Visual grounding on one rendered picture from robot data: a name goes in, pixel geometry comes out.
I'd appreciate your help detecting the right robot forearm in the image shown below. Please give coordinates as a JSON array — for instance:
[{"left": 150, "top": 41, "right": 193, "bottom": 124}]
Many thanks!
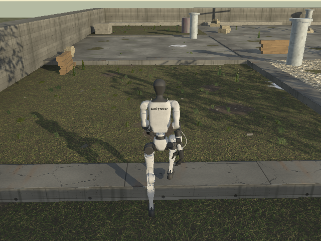
[{"left": 174, "top": 122, "right": 183, "bottom": 151}]

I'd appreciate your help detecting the robot right foot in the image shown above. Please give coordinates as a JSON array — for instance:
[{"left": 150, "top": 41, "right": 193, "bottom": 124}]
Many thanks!
[{"left": 167, "top": 169, "right": 175, "bottom": 180}]

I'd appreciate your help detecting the robot left foot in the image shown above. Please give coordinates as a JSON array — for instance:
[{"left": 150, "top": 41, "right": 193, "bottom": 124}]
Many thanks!
[{"left": 147, "top": 204, "right": 155, "bottom": 217}]

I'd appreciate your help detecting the right robot hand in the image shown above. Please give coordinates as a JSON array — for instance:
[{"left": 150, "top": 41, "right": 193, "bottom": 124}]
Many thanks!
[{"left": 172, "top": 150, "right": 184, "bottom": 166}]

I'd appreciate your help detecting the left robot hand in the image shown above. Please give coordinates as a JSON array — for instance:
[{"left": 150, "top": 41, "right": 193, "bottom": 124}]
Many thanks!
[{"left": 146, "top": 127, "right": 156, "bottom": 136}]

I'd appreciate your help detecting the robot right upper arm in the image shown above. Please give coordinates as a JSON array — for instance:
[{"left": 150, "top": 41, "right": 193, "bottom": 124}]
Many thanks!
[{"left": 170, "top": 100, "right": 180, "bottom": 129}]

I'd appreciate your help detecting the robot foot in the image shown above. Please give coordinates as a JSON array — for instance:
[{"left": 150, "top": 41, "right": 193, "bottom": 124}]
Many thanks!
[
  {"left": 167, "top": 169, "right": 175, "bottom": 180},
  {"left": 147, "top": 204, "right": 155, "bottom": 217}
]

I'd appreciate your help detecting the robot left upper arm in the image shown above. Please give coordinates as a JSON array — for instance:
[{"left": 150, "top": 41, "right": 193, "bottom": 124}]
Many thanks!
[{"left": 140, "top": 100, "right": 149, "bottom": 127}]

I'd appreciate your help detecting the left robot forearm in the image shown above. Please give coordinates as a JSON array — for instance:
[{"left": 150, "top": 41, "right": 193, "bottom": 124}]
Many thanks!
[{"left": 142, "top": 125, "right": 150, "bottom": 132}]

